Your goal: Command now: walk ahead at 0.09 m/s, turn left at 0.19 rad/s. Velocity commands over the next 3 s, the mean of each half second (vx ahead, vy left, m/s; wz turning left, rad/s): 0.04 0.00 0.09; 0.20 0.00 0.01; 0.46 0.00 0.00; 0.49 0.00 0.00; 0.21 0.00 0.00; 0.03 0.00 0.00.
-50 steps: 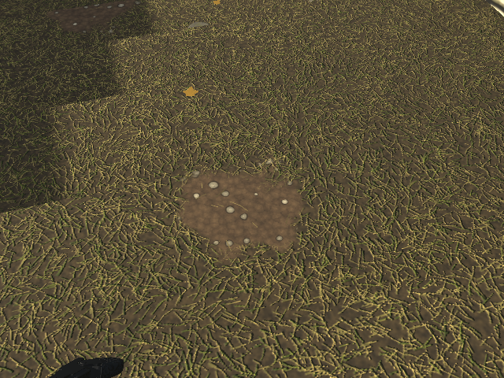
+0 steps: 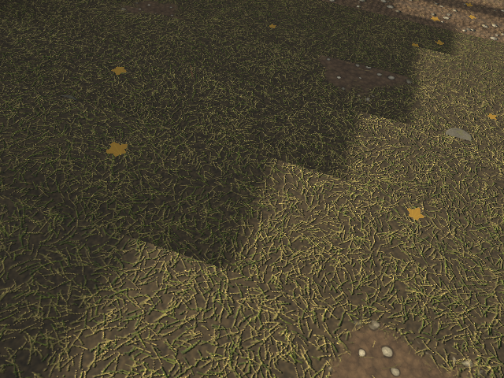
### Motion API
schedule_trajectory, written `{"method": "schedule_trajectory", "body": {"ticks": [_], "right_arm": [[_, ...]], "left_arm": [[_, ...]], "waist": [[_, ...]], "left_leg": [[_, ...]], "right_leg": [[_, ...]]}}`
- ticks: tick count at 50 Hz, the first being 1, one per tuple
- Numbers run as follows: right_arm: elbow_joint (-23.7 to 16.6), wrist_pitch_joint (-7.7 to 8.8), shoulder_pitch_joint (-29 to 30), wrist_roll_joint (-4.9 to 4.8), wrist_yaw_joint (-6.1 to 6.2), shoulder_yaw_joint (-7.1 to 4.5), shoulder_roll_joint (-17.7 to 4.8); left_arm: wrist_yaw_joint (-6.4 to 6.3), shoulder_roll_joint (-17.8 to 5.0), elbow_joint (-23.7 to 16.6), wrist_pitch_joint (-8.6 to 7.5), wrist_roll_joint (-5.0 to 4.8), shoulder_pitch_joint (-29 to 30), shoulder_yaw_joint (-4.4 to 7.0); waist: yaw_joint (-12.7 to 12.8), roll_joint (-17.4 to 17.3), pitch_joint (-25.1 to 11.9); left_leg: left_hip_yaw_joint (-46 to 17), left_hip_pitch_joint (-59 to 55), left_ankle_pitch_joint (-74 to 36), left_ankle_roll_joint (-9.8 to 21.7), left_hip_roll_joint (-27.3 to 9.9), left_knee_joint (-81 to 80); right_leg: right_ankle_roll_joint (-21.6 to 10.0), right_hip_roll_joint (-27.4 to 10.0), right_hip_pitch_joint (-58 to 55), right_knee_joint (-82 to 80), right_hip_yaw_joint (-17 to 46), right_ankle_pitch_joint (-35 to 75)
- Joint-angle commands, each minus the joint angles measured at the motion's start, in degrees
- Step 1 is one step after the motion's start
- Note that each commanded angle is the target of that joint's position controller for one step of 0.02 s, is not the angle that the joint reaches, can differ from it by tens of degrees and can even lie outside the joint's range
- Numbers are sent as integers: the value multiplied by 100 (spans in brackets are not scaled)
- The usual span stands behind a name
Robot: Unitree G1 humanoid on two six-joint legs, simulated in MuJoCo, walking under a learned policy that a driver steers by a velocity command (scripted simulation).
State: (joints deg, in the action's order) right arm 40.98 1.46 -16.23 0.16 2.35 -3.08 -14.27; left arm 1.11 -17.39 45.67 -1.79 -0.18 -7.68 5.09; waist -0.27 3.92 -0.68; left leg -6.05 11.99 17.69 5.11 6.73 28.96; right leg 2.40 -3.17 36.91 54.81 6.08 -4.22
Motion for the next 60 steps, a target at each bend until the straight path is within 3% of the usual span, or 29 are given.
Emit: {"method": "schedule_trajectory", "body": {"ticks": [1,5,10,13,14,15,16,17,19,21,23,25,28,31,33,36,38,40,41,42,43,44,45,47,49,51,56,59,60], "right_arm": [[-85,76,-400,-19,128,-224,-868],[-47,63,-392,-25,217,-160,-702],[3,-83,-661,-13,230,-173,-712],[181,-159,-797,-51,305,-117,-450],[330,-160,-1007,-5,248,-37,-223],[507,-128,-1293,39,122,25,38],[679,-92,-1636,-100,-29,115,376],[619,-69,-2058,-324,-88,188,238],[483,-52,-1262,-275,-17,158,-99],[77,-239,-398,-325,249,217,-16],[142,-418,125,-192,471,170,-212],[204,-437,-33,-24,546,187,6],[273,-315,-21,-134,490,202,240],[208,-254,159,-120,415,262,467],[224,-209,116,-114,309,291,559],[419,-163,-184,6,153,323,600],[511,-82,-287,-24,107,269,469],[683,23,-493,-169,30,98,-96],[900,76,-928,-253,20,-92,-624],[1011,210,-1589,-174,52,-290,-1092],[1145,447,-1821,-83,59,-330,-1084],[1208,639,-1713,-18,38,-284,-752],[1284,646,-1495,-41,45,-240,-414],[1340,399,-797,5,34,-149,-163],[1293,231,-504,19,-43,-71,7],[1206,247,-249,-104,-21,-103,-179],[1335,222,-822,-166,71,-226,-364],[1409,197,-1199,-126,17,-232,-266],[1408,257,-1021,-59,-46,-189,60]], "left_arm": [[58,-448,-448,-87,23,422,137],[206,-178,-446,-162,147,442,22],[405,-7,-506,-228,3,476,-73],[320,-42,-136,-230,-157,-304,6],[278,-43,214,-213,-82,-1074,59],[255,-213,624,-187,-20,-2018,141],[240,-516,924,-189,123,-2933,154],[267,-520,1126,-155,58,-2700,62],[175,-240,833,-10,1,-1739,-94],[-76,-365,779,141,67,-945,-207],[-183,-324,564,103,294,-673,-288],[-179,-268,577,112,259,-684,-327],[-303,304,900,161,194,-1487,-475],[-369,368,1013,189,221,-1816,-493],[-376,459,1137,188,158,-1998,-484],[-251,49,938,204,57,-1384,-285],[-242,-138,982,195,-150,-1486,-163],[-287,197,780,222,-238,-1571,-176],[-265,519,548,160,-168,-1251,-232],[-199,465,200,-37,-110,-285,-218],[-119,405,-26,-223,-200,499,-176],[-64,454,52,-340,-267,675,-136],[-42,389,241,-339,-273,482,-81],[-40,99,494,-130,-249,-251,58],[79,359,400,84,-290,-330,-23],[152,513,39,168,-313,173,-108],[174,192,-191,126,-291,492,-50],[122,-4,452,18,-112,-1294,134],[139,-7,710,-2,14,-2145,89]], "waist": [[-132,-1023,89],[-252,-880,69],[-550,-613,33],[-304,-494,132],[-106,-334,-34],[112,43,-427],[504,859,-1249],[126,1068,-1884],[146,380,-1700],[-171,114,-1072],[29,-232,-292],[-123,254,-54],[41,293,-60],[100,239,-161],[60,250,-246],[-299,657,-72],[-355,624,387],[-213,-665,689],[-344,-1868,603],[-909,-2215,632],[-1125,-2567,749],[-1055,-2048,789],[-839,-1470,604],[-180,-1006,254],[66,-941,273],[100,-1081,475],[-169,-937,348],[507,-402,-316],[945,222,-467]], "left_leg": [[-1252,-646,-2910,1033,-1700,-119],[-1185,75,-1759,882,-1384,644],[-1213,479,-659,714,-1067,1808],[-1206,642,-304,427,-897,2962],[-870,1095,-269,231,-683,3656],[-384,1897,1052,-68,-324,4700],[-104,3640,4326,-588,196,7237],[-555,4291,4306,-898,-202,8580],[-440,4556,3543,-1109,-558,8935],[-54,4257,2715,-1166,-1025,8319],[-23,3404,1922,-964,-852,8189],[179,3131,1760,-878,-762,7890],[-57,3811,1162,-877,-718,8081],[-124,4088,1138,-918,-780,8023],[80,4113,966,-958,-1066,7702],[1144,1806,1945,-814,-1060,6541],[1258,1507,2645,-532,-882,5177],[100,1970,2524,289,-1045,3158],[-1574,1345,2813,944,-1621,1918],[-3692,422,2780,1743,-2236,648],[-5041,-536,1362,2139,-2738,465],[-5189,-827,504,2018,-2936,926],[-4540,-723,507,1660,-2881,1486],[-2635,886,1053,910,-2460,1774],[-1245,2595,2114,578,-1958,1187],[-434,3056,2184,263,-1657,738],[-164,638,814,-33,-1603,1825],[246,1361,-334,-156,-1102,4824],[227,2893,2198,-187,-628,6970]], "right_leg": [[56,-139,820,-562,201,595],[36,47,216,-1439,66,1883],[15,102,-782,-3129,92,2564],[-164,-248,-1799,-4642,70,3708],[-178,-197,-2837,-4728,-287,4083],[-233,-476,-4253,-4105,-229,5376],[-729,-1375,-6434,-2281,302,7827],[-1386,-1947,-6851,-1451,950,7901],[-1722,-1969,-5568,-1933,1111,6036],[-2163,-2297,-3721,-3044,1876,3005],[-1950,-1779,-1994,-3732,1346,1760],[-1656,-1283,-1526,-3883,806,1477],[-1603,-1145,-2261,-3638,830,1243],[-1679,-1164,-2672,-3554,934,1266],[-1612,-1053,-2736,-3727,1016,-300],[-1321,-569,-829,-4273,297,-1419],[-1351,-620,-755,-4121,468,-1323],[-1049,-202,-1224,-2978,9,-1161],[-907,288,-183,-1826,-557,-911],[-957,509,1331,-955,-115,-751],[-978,739,2885,-216,754,-2788],[-872,668,3493,334,1527,-3306],[-726,541,3412,497,1544,-3030],[-535,265,1554,546,509,-1397],[-483,425,-340,355,-315,94],[-440,461,-1392,-626,-668,371],[-301,111,-1554,-3023,-772,933],[-783,-106,-4287,-4158,-686,2081],[-1058,-615,-5436,-3515,-118,2326]]}}
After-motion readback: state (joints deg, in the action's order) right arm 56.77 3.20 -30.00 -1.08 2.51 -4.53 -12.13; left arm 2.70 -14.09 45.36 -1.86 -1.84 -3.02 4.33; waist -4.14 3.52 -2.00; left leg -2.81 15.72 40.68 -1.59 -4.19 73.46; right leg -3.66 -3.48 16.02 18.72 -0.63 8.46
